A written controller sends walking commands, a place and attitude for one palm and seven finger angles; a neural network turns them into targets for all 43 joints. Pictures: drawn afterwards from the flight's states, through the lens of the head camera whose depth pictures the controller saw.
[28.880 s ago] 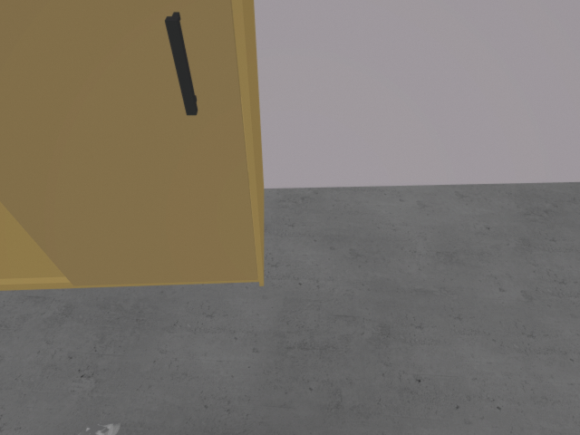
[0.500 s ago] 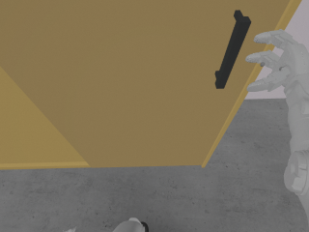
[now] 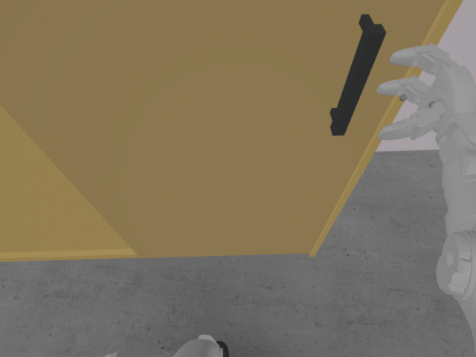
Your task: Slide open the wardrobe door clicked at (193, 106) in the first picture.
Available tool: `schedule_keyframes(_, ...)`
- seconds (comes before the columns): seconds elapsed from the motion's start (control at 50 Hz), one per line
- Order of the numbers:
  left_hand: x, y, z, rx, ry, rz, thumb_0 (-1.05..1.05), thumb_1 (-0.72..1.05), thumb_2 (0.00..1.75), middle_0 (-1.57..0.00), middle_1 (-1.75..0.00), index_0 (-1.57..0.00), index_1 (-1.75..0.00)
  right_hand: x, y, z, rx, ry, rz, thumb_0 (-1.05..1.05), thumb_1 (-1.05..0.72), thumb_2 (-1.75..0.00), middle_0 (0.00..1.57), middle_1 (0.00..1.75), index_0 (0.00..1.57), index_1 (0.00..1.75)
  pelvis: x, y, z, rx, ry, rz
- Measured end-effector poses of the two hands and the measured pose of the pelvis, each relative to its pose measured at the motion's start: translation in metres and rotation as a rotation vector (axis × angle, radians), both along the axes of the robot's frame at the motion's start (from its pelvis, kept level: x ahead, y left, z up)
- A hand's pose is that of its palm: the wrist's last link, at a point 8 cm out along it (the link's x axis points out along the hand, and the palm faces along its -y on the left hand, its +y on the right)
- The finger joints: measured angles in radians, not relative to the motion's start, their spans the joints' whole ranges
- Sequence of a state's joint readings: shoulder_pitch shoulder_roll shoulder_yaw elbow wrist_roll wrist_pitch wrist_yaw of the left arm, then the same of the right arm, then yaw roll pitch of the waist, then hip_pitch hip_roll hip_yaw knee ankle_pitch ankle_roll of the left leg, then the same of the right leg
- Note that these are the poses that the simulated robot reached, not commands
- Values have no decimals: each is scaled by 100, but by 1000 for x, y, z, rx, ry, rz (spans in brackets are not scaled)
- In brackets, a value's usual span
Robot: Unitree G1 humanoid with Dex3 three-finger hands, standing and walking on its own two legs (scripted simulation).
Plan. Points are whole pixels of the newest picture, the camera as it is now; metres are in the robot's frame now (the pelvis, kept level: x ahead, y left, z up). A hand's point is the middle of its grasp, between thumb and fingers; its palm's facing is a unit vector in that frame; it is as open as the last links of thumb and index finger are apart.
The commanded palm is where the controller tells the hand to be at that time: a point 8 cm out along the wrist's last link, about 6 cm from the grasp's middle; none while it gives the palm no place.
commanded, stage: move the hooked fingers beside the handle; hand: right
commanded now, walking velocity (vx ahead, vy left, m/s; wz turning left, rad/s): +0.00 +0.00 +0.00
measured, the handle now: (350, 81) +0.52 -0.11 +0.17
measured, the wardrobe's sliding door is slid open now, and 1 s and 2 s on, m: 0.00 0.00 0.00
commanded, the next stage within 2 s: feel for the door with the fingertips in 0.28 s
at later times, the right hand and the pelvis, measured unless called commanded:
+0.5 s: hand (402, 97) +0.49 -0.18 +0.17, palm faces -0.12 +0.99 -0.04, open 13.3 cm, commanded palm +0.50 -0.20 +0.16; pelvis +0.00 +0.00 +0.00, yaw +0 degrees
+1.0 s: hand (399, 97) +0.49 -0.18 +0.17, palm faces -0.08 +1.00 -0.04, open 13.3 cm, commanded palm +0.52 -0.17 +0.16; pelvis +0.01 +0.00 +0.00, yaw -2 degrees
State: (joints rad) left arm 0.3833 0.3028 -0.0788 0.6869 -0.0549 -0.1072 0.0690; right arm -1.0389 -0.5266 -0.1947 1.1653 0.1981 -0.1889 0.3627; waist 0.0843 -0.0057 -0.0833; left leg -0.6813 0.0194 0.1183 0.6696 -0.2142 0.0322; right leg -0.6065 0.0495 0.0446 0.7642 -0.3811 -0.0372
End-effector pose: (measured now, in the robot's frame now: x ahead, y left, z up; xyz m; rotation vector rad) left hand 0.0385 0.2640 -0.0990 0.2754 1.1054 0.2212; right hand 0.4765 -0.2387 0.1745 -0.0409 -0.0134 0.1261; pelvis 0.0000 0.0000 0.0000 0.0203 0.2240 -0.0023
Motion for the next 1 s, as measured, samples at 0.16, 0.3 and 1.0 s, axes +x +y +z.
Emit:
schedule_keyframes(0.16,0,1,1,3,-5,3,1,91,89,-20,-30,-20,-30,0,0,0,3,1,4,-1,50,-30,46,123,44,123,0,0,0,1,0,1)
schedule_keyframes(0.3,-1,2,1,4,-3,7,1,91,89,-20,-30,-20,-30,0,-1,0,3,1,7,-1,50,-30,46,123,44,123,-1,0,0,1,2,3)
schedule_keyframes(1.0,31,-9,-3,-9,-23,-77,1,91,89,-20,-30,-20,-30,-2,5,-1,2,-3,-42,-1,50,-30,43,126,40,128,8,-5,1,1,-5,-30)
